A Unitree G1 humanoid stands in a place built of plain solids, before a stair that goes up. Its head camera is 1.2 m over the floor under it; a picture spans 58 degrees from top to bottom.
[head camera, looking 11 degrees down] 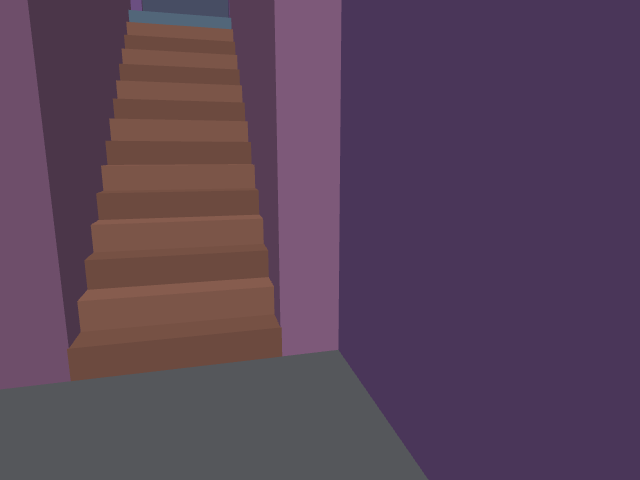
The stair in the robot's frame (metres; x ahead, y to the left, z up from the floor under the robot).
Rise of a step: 0.19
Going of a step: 0.23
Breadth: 1.16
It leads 15 degrees to the left of straight ahead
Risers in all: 15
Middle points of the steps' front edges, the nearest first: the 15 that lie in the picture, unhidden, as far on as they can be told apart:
2.31 0.79 0.19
2.53 0.85 0.38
2.75 0.91 0.57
2.98 0.97 0.75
3.20 1.03 0.94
3.43 1.09 1.13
3.65 1.14 1.32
3.88 1.20 1.51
4.10 1.26 1.69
4.33 1.32 1.88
4.55 1.38 2.07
4.77 1.44 2.26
5.00 1.50 2.45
5.22 1.56 2.64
5.45 1.62 2.82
